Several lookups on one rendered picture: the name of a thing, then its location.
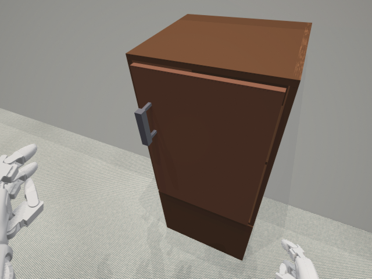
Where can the handle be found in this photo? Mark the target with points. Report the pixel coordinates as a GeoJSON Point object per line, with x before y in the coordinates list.
{"type": "Point", "coordinates": [143, 125]}

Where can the left robot hand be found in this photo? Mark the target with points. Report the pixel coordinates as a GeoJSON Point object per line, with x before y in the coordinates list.
{"type": "Point", "coordinates": [10, 180]}

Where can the right robot hand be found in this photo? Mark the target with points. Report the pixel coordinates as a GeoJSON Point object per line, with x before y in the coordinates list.
{"type": "Point", "coordinates": [303, 267]}

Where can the robot left forearm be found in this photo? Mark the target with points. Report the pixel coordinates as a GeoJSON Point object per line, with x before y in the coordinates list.
{"type": "Point", "coordinates": [6, 269]}

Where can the cupboard door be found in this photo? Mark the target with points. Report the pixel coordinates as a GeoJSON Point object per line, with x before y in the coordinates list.
{"type": "Point", "coordinates": [213, 136]}

